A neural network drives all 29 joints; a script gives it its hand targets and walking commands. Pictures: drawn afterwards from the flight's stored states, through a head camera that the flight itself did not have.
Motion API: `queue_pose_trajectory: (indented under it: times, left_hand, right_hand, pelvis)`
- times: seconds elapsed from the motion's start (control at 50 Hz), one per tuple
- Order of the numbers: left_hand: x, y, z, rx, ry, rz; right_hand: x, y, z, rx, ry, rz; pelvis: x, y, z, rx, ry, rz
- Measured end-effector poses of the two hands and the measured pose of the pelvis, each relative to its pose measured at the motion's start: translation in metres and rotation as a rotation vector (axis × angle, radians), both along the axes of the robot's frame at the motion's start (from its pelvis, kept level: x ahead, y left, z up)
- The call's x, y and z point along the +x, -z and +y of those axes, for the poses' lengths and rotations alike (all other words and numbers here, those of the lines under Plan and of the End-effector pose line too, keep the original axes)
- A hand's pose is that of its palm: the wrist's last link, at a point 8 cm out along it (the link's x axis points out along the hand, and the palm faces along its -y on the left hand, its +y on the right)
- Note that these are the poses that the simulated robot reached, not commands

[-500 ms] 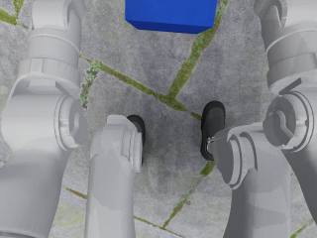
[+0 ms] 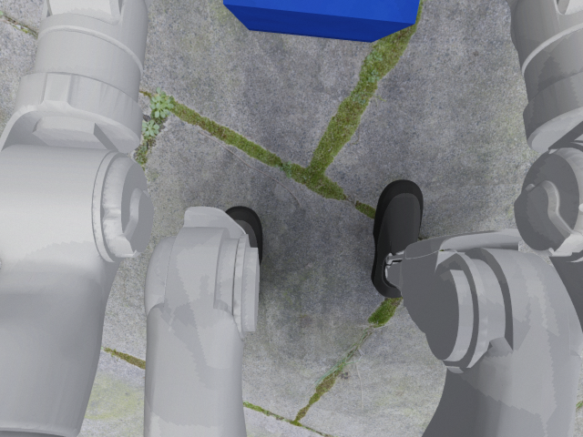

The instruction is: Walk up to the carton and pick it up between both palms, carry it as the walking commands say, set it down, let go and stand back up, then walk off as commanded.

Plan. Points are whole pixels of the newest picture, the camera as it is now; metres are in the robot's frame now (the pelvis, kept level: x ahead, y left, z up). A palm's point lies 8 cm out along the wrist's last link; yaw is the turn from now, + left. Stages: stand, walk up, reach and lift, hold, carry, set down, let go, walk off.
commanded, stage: reach and lift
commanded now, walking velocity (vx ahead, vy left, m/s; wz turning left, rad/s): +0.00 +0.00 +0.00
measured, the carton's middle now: out of the picture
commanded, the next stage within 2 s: none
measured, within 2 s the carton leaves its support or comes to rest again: leaves its support in 1.28 s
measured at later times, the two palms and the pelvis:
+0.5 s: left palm out of the picture +0.57 +0.14 -0.21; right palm out of the picture +0.57 -0.13 -0.20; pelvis +0.00 +0.00 +0.00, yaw +0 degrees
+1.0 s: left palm out of the picture +0.57 +0.14 -0.21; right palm out of the picture +0.57 -0.13 -0.20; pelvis +0.00 +0.00 -0.01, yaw +1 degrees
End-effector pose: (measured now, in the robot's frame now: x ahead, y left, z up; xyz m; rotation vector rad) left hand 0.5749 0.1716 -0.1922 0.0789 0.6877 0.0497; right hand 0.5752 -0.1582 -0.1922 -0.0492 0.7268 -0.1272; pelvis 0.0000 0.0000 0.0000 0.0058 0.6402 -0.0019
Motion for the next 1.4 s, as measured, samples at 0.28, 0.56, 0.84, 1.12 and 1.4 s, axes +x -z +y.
queue_pose_trajectory:
  times: [0.28, 0.56, 0.84, 1.12, 1.4]
  left_hand:
    - [-0.006, 0.012, -0.028, -0.057, 0.036, 0.024]
    - [-0.008, 0.014, -0.032, -0.097, 0.002, 0.033]
    - [-0.007, 0.015, -0.03, -0.141, 0.008, 0.058]
    - [-0.011, 0.014, -0.028, -0.129, 0.008, 0.059]
    - [-0.016, 0.003, -0.026, -0.016, 0.018, 0.092]
  right_hand:
    - [-0.004, 0.009, 0.025, 0.041, -0.039, 0.012]
    - [-0.004, 0.009, 0.026, 0.041, -0.038, 0.011]
    - [-0.002, 0.011, 0.023, 0.086, -0.061, 0.019]
    - [-0.002, 0.008, 0.026, 0.085, -0.061, 0.033]
    - [0.003, -0.015, 0.037, 0.047, -0.059, 0.008]
  pelvis:
    - [0.0, 0.0, 0.0, -0.001, 0.0, 0.0]
    - [0.0, 0.0, 0.0, 0.0, -0.001, 0.0]
    - [0.004, 0.004, -0.003, 0.005, -0.004, -0.002]
    - [0.005, 0.006, -0.002, 0.003, -0.004, -0.005]
    - [0.0, 0.006, -0.002, 0.002, -0.004, -0.051]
